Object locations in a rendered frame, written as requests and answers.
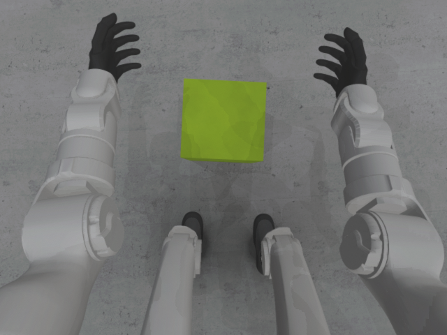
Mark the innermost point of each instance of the right robot hand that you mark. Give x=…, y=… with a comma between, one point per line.
x=353, y=69

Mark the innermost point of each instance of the carton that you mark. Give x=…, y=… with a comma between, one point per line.
x=223, y=121

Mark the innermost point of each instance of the right robot upper arm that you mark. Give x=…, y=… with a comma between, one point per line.
x=399, y=258

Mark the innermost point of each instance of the left robot foot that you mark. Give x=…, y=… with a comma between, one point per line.
x=194, y=221

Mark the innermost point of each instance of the right robot forearm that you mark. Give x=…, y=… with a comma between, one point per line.
x=369, y=161

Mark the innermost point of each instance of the left robot forearm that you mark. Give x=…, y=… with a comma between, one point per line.
x=87, y=142

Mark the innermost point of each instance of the right robot thigh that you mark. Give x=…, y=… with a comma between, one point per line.
x=297, y=306

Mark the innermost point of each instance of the left robot hand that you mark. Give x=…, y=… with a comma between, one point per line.
x=103, y=54

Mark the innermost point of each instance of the left robot upper arm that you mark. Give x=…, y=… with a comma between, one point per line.
x=67, y=241

